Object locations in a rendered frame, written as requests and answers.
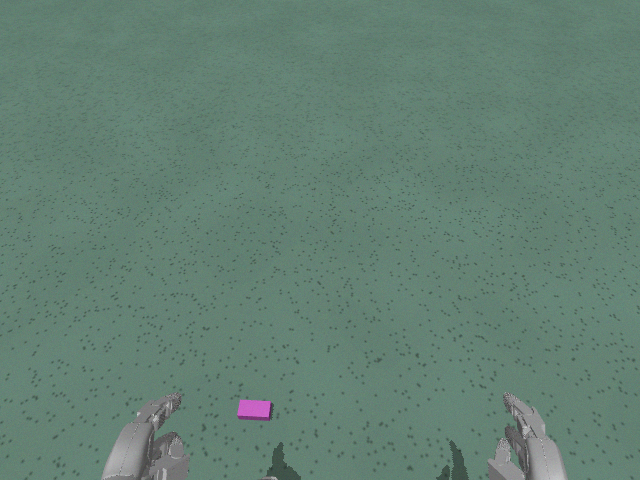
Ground small box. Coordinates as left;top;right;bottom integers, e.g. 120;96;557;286
237;400;272;421

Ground right robot hand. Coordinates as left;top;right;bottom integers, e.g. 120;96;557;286
488;392;568;480

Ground left robot hand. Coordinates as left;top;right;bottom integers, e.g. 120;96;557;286
101;392;190;480

